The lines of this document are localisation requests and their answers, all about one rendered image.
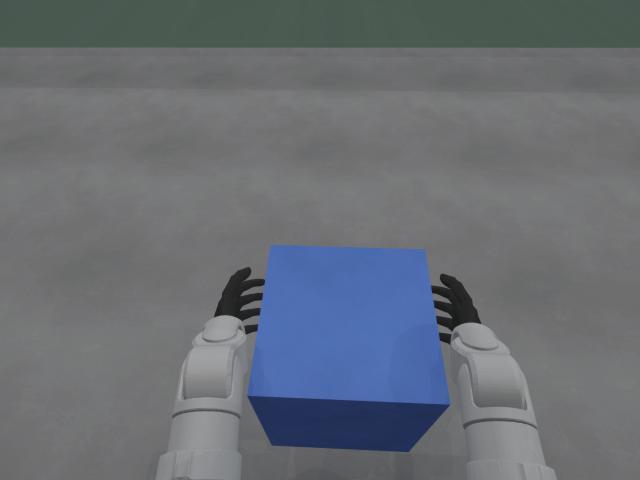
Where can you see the robot left forearm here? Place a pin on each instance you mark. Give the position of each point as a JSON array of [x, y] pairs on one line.
[[203, 440]]

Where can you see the robot right forearm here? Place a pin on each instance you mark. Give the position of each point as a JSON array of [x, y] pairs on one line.
[[496, 408]]

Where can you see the robot left hand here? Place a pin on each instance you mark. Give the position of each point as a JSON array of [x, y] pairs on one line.
[[232, 301]]

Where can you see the robot right hand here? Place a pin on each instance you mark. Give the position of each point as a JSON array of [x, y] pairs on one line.
[[461, 310]]

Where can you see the carton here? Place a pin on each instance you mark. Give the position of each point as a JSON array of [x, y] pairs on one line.
[[347, 352]]

